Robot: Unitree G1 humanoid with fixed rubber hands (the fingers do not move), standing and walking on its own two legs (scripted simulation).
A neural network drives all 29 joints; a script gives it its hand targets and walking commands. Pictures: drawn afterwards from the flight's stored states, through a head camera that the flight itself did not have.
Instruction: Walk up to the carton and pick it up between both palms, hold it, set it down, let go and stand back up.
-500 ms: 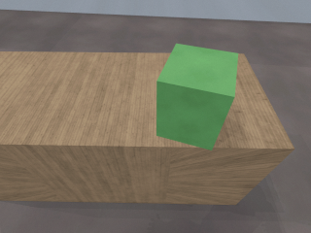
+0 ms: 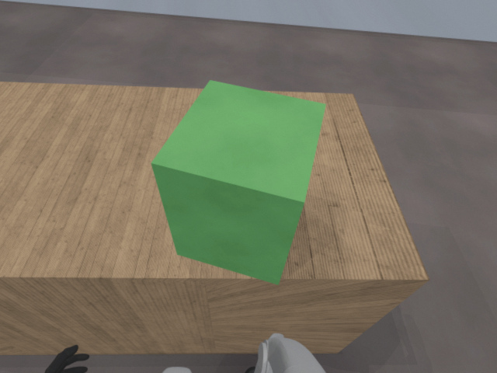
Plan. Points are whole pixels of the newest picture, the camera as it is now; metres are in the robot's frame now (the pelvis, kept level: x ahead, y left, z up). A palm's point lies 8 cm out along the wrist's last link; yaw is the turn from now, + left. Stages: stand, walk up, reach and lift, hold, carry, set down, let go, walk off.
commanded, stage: walk up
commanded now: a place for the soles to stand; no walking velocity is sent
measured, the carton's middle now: (245, 185) +0.42 +0.00 +0.06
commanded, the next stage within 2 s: none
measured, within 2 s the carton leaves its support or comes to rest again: neither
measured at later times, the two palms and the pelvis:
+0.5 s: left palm out of the picture +0.13 +0.18 -0.07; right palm out of the picture +0.11 -0.44 -0.09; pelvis +0.01 -0.12 +0.03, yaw -3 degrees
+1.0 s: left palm out of the picture +0.13 +0.31 -0.09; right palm (432, 346) +0.18 -0.31 -0.08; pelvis +0.06 +0.00 +0.02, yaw -2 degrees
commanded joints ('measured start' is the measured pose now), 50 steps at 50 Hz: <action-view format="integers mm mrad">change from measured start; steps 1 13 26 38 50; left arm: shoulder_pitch -49 107 211 331 84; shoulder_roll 294 199 304 301 242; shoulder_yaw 84 63 60 38 8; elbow -86 -35 5 -52 -63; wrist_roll -5 -41 -61 -36 -48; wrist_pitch -9 19 -96 -107 -72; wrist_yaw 35 71 191 223 186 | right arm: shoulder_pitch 223 -382 -211 -371 -123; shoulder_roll -252 -237 -188 -178 -223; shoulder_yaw -87 -50 -66 -71 -109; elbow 114 -133 -32 -54 -56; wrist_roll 19 24 7 -9 3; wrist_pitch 38 31 170 164 127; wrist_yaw -1 16 93 109 92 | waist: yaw -22 122 51 76 -103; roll -184 358 -86 42 257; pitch -7 -106 -151 -251 -226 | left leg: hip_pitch -89 -102 -349 -383 536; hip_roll -34 225 -64 -4 164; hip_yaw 136 -228 -175 -89 -326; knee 35 -710 56 -168 -682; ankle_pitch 94 692 30 69 1446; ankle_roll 56 229 22 28 98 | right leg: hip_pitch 98 213 583 790 -131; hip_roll -122 61 -117 -203 118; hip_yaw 454 410 573 639 260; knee -966 180 -483 -337 347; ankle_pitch -389 -183 880 933 -314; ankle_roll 437 86 360 77 86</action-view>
